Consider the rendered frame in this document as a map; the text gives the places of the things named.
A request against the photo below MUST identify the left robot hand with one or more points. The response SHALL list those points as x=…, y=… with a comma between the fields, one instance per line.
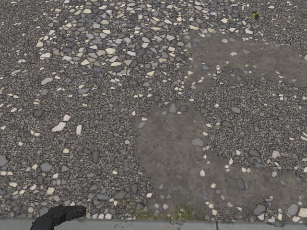
x=57, y=216

